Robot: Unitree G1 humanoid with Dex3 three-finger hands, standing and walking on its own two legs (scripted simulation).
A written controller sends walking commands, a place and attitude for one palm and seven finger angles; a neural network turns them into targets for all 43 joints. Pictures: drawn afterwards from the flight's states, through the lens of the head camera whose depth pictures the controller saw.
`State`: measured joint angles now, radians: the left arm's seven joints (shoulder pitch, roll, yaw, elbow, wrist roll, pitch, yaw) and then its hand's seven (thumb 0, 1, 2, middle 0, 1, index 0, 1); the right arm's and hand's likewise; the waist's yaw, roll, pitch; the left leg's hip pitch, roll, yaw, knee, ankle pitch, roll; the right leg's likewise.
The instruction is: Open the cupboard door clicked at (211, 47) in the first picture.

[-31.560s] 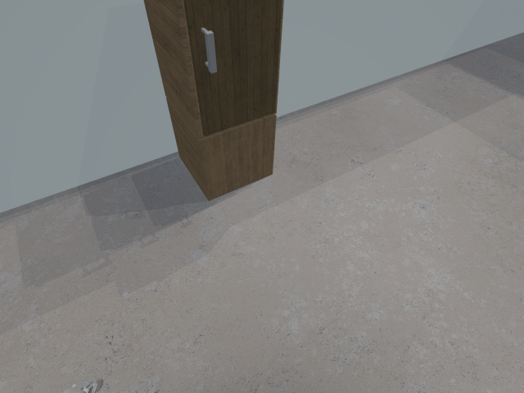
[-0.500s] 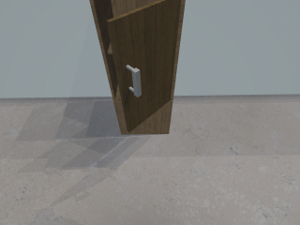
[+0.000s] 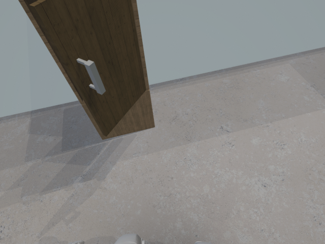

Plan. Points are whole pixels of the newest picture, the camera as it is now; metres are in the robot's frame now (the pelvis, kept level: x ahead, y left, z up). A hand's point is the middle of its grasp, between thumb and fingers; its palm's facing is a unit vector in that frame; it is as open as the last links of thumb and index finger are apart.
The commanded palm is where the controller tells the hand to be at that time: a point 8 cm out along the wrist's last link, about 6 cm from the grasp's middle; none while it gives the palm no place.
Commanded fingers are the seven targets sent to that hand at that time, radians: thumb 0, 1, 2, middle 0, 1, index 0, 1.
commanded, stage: walk to a spot facing it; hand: left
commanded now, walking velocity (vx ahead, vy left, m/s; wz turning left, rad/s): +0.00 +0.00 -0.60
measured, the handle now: (91, 76) +0.60 +0.28 +0.02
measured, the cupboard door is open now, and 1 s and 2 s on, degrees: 45 45 45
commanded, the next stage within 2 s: none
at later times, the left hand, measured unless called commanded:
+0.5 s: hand (105, 227) +0.17 +0.19 -0.15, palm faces -0.25 -0.94 -0.22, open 7.4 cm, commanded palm none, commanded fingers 0.00 0.90 0.90 -0.20 -0.30 -0.20 -0.30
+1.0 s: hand (137, 207) +0.23 +0.10 -0.16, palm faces -0.55 -0.82 -0.18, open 7.4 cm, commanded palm none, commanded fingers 0.00 0.90 0.90 -0.20 -0.30 -0.20 -0.30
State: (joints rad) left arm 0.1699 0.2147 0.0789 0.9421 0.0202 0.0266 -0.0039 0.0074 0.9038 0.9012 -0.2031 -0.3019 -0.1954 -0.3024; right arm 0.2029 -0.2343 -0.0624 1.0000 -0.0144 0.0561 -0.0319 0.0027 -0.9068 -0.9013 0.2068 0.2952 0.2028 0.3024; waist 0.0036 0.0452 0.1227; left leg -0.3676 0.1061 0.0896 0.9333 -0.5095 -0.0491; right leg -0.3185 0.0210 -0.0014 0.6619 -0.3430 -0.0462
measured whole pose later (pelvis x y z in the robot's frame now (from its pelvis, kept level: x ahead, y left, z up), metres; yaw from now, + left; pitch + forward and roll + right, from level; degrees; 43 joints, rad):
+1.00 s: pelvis +0.07 -0.02 +0.01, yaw -36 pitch +2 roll -1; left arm 0.23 0.23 0.08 0.94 0.02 0.04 -0.04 0.01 0.90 0.90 -0.21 -0.30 -0.20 -0.30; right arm 0.25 -0.21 -0.03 0.89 -0.03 -0.04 -0.02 0.00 -0.91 -0.90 0.20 0.29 0.20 0.30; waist -0.01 -0.03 0.04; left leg -0.27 0.05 0.07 0.55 -0.32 0.00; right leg -0.42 0.06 0.06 0.88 -0.47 -0.02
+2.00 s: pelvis +0.31 -0.37 +0.02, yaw -63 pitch +2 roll +0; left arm 0.21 0.19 0.07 1.00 0.03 -0.01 -0.05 0.01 0.91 0.90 -0.20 -0.30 -0.19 -0.30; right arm 0.31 -0.19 -0.04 1.02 -0.03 -0.07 -0.01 -0.01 -0.94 -0.90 0.21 0.30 0.20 0.30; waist 0.01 -0.01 0.04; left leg -0.12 0.08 0.20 0.37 -0.27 -0.02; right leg -0.54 -0.09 -0.06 0.85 -0.24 -0.01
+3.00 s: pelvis +0.38 -0.72 +0.02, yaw -45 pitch +1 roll +3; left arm 0.18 0.20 0.05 0.90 0.03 0.00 0.02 0.01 0.90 0.90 -0.20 -0.30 -0.20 -0.30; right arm 0.19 -0.26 -0.09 0.95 -0.01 0.07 0.02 0.00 -0.91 -0.90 0.20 0.29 0.20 0.30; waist -0.03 -0.02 0.06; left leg -0.50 0.02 0.06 1.02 -0.46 -0.06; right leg -0.23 -0.12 -0.13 0.53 -0.32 0.00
